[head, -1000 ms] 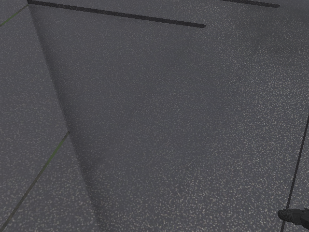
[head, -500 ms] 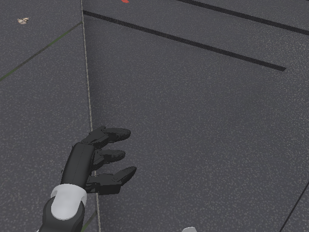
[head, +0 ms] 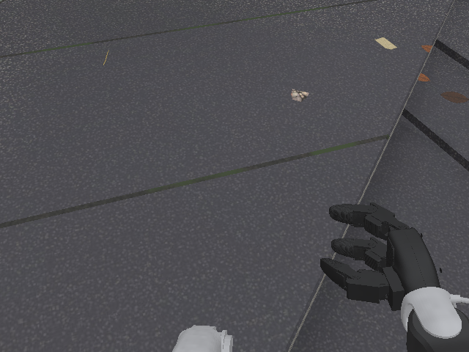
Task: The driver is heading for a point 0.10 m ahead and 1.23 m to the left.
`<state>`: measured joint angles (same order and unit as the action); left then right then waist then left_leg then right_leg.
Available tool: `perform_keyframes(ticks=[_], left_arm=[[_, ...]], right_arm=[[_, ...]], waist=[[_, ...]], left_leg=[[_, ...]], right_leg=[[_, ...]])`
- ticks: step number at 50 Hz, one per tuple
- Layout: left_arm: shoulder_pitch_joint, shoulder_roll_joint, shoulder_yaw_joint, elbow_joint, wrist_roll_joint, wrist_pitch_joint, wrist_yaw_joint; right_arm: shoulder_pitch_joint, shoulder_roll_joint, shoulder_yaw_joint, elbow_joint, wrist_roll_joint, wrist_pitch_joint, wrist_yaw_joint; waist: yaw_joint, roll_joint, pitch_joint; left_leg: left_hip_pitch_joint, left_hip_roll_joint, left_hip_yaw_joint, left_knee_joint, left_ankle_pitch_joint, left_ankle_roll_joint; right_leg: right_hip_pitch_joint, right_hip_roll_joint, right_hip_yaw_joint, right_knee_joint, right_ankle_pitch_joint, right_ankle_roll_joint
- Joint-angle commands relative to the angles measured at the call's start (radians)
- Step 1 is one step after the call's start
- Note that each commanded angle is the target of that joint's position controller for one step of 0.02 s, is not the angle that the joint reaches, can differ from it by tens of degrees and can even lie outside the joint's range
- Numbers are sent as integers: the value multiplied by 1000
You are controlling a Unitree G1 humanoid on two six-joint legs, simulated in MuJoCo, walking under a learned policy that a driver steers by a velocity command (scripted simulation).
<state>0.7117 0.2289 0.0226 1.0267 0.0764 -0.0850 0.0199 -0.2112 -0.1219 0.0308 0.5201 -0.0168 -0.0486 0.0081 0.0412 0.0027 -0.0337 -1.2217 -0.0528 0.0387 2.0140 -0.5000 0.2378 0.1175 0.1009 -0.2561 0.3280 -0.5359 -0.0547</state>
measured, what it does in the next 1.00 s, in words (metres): climbs, turning left: left foot 0.14 m higher, then right foot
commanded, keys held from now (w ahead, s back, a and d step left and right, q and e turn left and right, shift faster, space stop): w+q+shift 1.00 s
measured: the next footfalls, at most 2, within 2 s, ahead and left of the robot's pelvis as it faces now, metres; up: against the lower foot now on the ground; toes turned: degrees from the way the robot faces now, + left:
left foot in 0.10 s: +0.26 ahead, +0.04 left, +0.14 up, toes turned +12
right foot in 0.38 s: +0.64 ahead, -0.15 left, +0.14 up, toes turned +27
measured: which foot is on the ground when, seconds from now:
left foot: up 0.00-0.08, down 0.10-0.38, up 0.40-0.78, down 0.80-1.00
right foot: down 0.00-0.10, up 0.12-0.36, down 0.38-0.78, up 0.80-1.00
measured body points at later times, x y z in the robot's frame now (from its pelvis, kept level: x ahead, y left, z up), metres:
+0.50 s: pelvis +0.51 -0.02 +0.13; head +0.51 -0.01 +0.58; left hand +0.53 +0.27 +0.05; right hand +0.79 -0.20 +0.05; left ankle +0.35 +0.00 -0.40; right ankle +0.60 -0.16 -0.56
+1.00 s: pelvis +0.87 +0.27 +0.16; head +0.90 +0.28 +0.61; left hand +0.78 +0.56 +0.10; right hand +1.11 +0.13 +0.03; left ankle +0.79 +0.21 -0.56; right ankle +1.06 +0.23 -0.49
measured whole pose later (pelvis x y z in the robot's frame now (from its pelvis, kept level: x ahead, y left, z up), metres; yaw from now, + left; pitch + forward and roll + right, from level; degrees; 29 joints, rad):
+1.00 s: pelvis +0.87 +0.27 +0.16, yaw +60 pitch +2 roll +2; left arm 0.12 0.24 0.00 0.57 0.06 -0.05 -0.01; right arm 0.47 -0.28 -0.05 0.76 -0.02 -0.05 -0.01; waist -0.03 0.00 0.01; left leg -0.13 -0.24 -0.11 0.49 -0.37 0.18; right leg -0.71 -0.13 0.09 1.14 -0.43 0.06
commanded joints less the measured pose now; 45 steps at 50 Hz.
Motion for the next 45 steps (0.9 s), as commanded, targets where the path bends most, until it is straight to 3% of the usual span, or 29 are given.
perform_keyframes(ticks=[1, 2, 4, 5, 6, 7, 8, 9, 11, 12, 14, 16, 17, 18, 19, 20, 21, 22, 23, 25, 29, 33, 35, 38, 39, 40, 41, 42, 45], left_arm=[[79, 20, -33, -33, -20, 11, 15], [-4, 21, -40, -62, -46, 17, 29], [16, 106, -27, -98, -73, -15, 54], [-54, 224, -1, -124, -66, -26, 62], [-250, 365, 54, -220, -88, -18, 47], [-373, 297, 40, -355, -99, -38, -14], [-486, 275, 37, -429, -89, -50, -44], [-550, 202, 29, -477, -64, -47, -60], [-510, 85, 2, -512, -22, -8, -46], [-497, 53, -8, -534, -9, 23, -29], [-451, 22, -17, -562, -24, 44, 12], [-432, 24, -27, -599, -53, 36, 20], [-355, 16, -32, -579, -80, 33, 15], [-82, 42, -8, -478, -114, 44, 22], [49, 99, 30, -381, -134, 40, 43], [79, 148, 55, -388, -95, 42, 66], [-127, 230, 72, -456, -51, 27, 72], [-265, 174, 60, -492, -42, 28, 56], [-316, 153, 50, -463, -31, 14, 44], [-301, 121, 48, -354, -10, -20, 26], [-344, 63, 40, -263, -17, -47, -10], [-343, 95, 47, -195, -22, -43, 1], [-325, 181, 70, -197, -43, -28, 0], [-355, 298, 106, -253, -53, 16, -7], [-425, 296, 110, -300, -61, 31, -9], [-441, 154, 81, -320, -26, 40, -18], [-362, 71, 47, -437, -27, 31, -27], [-421, 142, 45, -499, -37, 6, -33], [-493, 187, 38, -479, -14, -7, -24]], right_arm=[[-174, 73, 64, -109, -4, -29, 6], [-119, 64, 69, -70, 9, -22, 5], [-9, 6, 66, -34, 35, -16, 7], [225, -64, 33, 51, 20, 12, -2], [504, -172, -28, 132, -1, 30, -8], [617, -271, -82, 173, 19, 43, -49], [641, -349, -119, 204, 19, 48, -97], [576, -376, -129, 243, -2, 36, -126], [467, -249, -104, 267, -53, -3, -134], [365, -197, -85, 251, -57, -21, -123], [134, -208, -88, 183, -65, -54, -96], [112, -249, -98, 169, -50, -75, -90], [100, -272, -108, 143, -40, -74, -81], [182, -272, -111, 163, -49, -61, -52], [217, -259, -109, 130, -38, -64, -20], [169, -226, -86, 47, -9, -60, -5], [237, -170, -63, -18, 16, -56, -17], [264, -157, -58, 8, -13, -38, -26], [256, -152, -59, -5, -29, -24, -9], [228, -122, -58, -63, -34, 3, 23], [123, -175, -76, -135, 4, 38, 50], [67, -182, -70, -165, -15, 66, 73], [167, -178, -73, -120, -30, 70, 82], [530, -286, -126, -4, -7, 62, 48], [696, -313, -150, 57, -17, 52, 31], [567, -338, -169, 68, 11, 56, 17], [461, -418, -161, 8, -5, 53, 15], [562, -445, -176, 15, -7, 58, -9], [535, -363, -153, 59, -5, -10, -33]], waist=[[-84, 77, 140], [-130, 73, 82], [-127, 12, 38], [-240, -121, -1], [-419, -92, -113], [-444, 216, -375], [-364, 58, -417], [-290, -44, -203], [-91, -253, 112], [0, -253, 173], [118, -127, 203], [156, -100, 89], [187, -151, -52], [283, -243, -260], [294, -321, -354], [312, -384, -427], [171, -449, -415], [109, -197, -313], [71, -79, -166], [10, -44, -38], [-32, -74, 93], [-61, -6, 135], [-96, -32, 74], [-255, -132, -94], [-340, -56, -132], [-224, 144, -57], [-60, 165, -117], [-123, 196, -223], [-57, -40, 23]], left_leg=[[-206, -24, 112, -90, -73, 28], [118, -46, 186, -258, -17, 41], [846, -115, 301, -685, 101, -27], [1098, -130, 201, -789, -14, -8], [1385, -37, -86, -1036, 38, 133], [1652, 215, -646, -1229, 397, 380], [1536, 185, -864, -1323, 318, 337], [1326, 181, -894, -1388, 244, 279], [833, 170, -826, -1378, 194, 103], [591, 143, -719, -1391, 138, 40], [228, 44, -455, -1370, 104, 31], [133, -27, -332, -1344, 50, 16], [67, -73, -257, -1310, -65, -32], [167, -150, -138, -1115, -66, -27], [208, -172, -156, -775, -113, -73], [190, -148, -116, -458, -30, -127], [161, -123, -125, -198, 48, -167], [198, -14, -132, -183, 94, -166], [213, 38, -139, -210, 83, -166], [183, 87, -208, -240, 19, -130], [190, 85, -159, -460, 103, -115], [413, 68, 33, -884, 241, -82], [728, -34, 138, -1089, 270, -75], [1081, -98, 151, -1224, 243, -41], [1335, -62, 41, -1398, 293, 26], [1452, -17, -124, -1376, 262, 56], [1549, 135, -501, -1386, 408, 139], [1590, 233, -740, -1616, 227, 245], [1240, 202, -722, -1738, 269, 192]], right_leg=[[84, -307, 62, -41, 1391, 138], [-108, -246, -46, -37, 1631, 181], [-477, -317, 22, 83, 2193, 138], [-594, -344, 66, 372, 2327, 152], [-799, -292, 113, 1027, 1716, 182], [-1088, -57, 106, 1610, 246, 239], [-1048, -66, 268, 1583, 143, 218], [-1122, -109, 375, 1559, 44, 168], [-1085, -139, 491, 1446, -102, 90], [-988, -153, 509, 1305, -209, 93], [-743, -137, 419, 1084, -209, 121], [-480, -179, 323, 799, 35, 141], [-108, -208, 312, 554, 286, 141], [268, -82, 60, 393, 469, 204], [438, -118, 153, 386, 426, 202], [418, -323, 547, 281, 204, 101], [267, -567, 1039, 150, 211, -45], [106, -546, 997, 123, 12, -66], [-65, -522, 887, 100, 34, -50], [-158, -484, 721, 71, 95, -11], [-225, -412, 388, -99, 292, 19], [-224, -333, 128, -263, 497, 8], [-235, -305, 19, -161, 1017, 18], [-166, -356, 33, 375, 1499, 30], [-352, -309, 51, 749, 1228, 41], [-694, -139, 85, 1105, 132, 55], [-951, -134, 190, 1274, 17, 67], [-1024, -102, 282, 1267, 63, 86], [-985, -195, 327, 1088, 135, 96]])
